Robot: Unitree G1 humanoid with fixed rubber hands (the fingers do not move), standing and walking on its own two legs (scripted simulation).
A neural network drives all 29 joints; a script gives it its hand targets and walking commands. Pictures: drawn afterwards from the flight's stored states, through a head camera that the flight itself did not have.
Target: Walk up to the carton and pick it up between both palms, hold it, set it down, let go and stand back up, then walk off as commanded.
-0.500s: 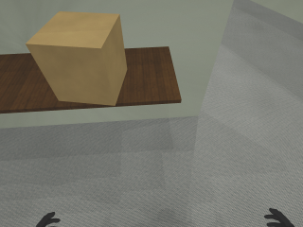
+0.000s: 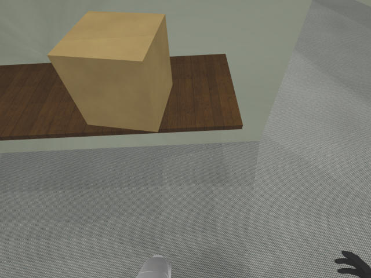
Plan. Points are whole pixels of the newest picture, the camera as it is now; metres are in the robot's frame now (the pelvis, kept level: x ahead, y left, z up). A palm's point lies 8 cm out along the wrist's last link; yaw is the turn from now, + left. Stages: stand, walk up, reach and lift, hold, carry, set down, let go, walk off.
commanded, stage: walk up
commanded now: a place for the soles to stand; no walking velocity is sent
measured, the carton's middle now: (123, 72) +0.68 +0.22 +0.03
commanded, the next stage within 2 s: none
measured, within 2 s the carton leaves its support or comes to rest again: neither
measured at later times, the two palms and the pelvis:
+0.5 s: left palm (7, 239) +0.21 +0.45 -0.08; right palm (302, 223) +0.24 -0.25 -0.10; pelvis +0.16 +0.09 -0.02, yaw +2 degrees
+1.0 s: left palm (0, 197) +0.33 +0.55 -0.11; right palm (244, 171) +0.37 -0.13 -0.07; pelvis +0.26 +0.21 -0.02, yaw +2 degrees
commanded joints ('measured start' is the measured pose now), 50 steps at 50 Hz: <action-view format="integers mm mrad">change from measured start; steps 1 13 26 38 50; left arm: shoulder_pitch -64 93 196 107 112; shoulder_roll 224 161 281 253 98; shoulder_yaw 42 -2 63 35 -19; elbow -92 -119 -222 -291 -178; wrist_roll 3 -18 -9 3 -6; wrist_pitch -25 6 -42 -28 60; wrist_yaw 9 -14 40 14 -10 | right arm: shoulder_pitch -75 72 94 81 49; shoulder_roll -120 -184 -177 -101 -192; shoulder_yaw -43 -44 -35 -39 -17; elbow -112 -163 -311 -249 -175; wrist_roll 8 25 5 38 29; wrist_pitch -4 -46 -9 -24 -87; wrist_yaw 26 -36 -33 -14 -96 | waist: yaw -13 -27 31 -25 -3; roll -162 116 -72 -272 125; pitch -11 11 -1 -82 -39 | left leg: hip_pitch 61 205 -309 230 123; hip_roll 32 122 -44 -52 199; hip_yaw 39 -131 -112 163 -104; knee -81 -582 323 -145 -408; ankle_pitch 94 -121 -215 88 320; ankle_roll -1 218 17 32 212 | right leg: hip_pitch -139 -394 15 -349 -302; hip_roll -240 -69 -473 -191 -41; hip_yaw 119 75 704 78 64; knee -131 623 -115 156 475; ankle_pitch -4 -113 -144 189 -130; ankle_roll -176 -43 -303 -164 -31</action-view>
